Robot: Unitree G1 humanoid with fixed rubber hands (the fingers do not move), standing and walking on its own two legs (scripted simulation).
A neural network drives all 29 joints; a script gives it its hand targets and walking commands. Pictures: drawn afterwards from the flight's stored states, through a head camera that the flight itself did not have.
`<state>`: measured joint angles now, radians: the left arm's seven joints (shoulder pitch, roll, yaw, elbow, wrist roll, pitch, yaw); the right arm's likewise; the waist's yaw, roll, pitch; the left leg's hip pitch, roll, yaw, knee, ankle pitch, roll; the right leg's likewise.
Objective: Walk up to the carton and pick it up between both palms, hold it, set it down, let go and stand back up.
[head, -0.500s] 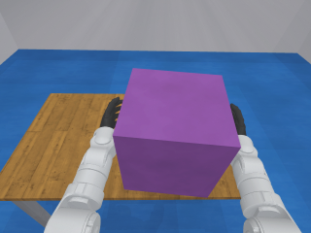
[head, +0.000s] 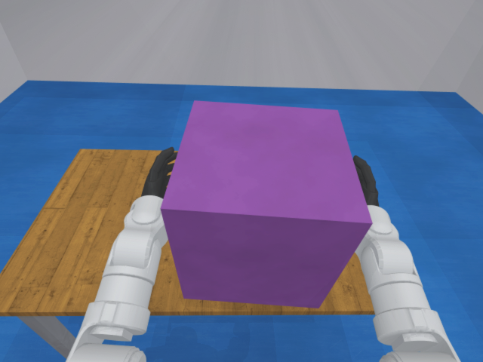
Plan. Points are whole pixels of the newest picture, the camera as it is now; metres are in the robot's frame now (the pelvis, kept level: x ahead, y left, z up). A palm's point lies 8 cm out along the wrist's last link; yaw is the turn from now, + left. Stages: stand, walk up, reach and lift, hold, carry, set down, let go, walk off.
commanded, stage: reach and lift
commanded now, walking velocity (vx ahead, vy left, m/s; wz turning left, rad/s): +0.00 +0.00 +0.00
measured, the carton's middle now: (258, 207) +0.38 -0.02 +0.09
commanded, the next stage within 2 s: hold in 0.98 s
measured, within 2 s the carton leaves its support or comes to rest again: neither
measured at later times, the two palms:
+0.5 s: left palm (157, 186) +0.36 +0.14 +0.15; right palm (369, 198) +0.35 -0.20 +0.14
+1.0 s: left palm (149, 192) +0.35 +0.15 +0.15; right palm (367, 203) +0.34 -0.19 +0.15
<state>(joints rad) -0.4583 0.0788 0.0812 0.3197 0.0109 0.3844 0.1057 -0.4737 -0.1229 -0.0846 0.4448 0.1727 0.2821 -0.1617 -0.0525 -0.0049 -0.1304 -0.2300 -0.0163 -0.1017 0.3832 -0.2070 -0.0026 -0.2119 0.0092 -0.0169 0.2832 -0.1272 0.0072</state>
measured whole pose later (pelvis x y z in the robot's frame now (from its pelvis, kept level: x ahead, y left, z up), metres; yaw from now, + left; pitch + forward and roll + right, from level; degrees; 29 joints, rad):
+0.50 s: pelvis +0.00 +0.00 +0.00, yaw -1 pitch +1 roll -1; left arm -0.50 0.04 0.14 0.27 0.05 0.51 0.09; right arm -0.53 -0.14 -0.09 0.45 0.18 0.36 -0.15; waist -0.04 0.00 -0.12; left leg -0.18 -0.01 -0.08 0.37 -0.20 0.00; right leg -0.18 0.02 0.01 0.28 -0.12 0.01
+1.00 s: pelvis -0.01 +0.00 +0.00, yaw +0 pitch -1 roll -1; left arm -0.47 0.05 0.16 0.18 0.09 0.57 0.04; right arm -0.49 -0.13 -0.06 0.39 0.22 0.39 -0.18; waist -0.06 -0.03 -0.08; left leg -0.16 -0.01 -0.10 0.38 -0.20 -0.01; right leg -0.14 0.02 0.00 0.27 -0.12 0.00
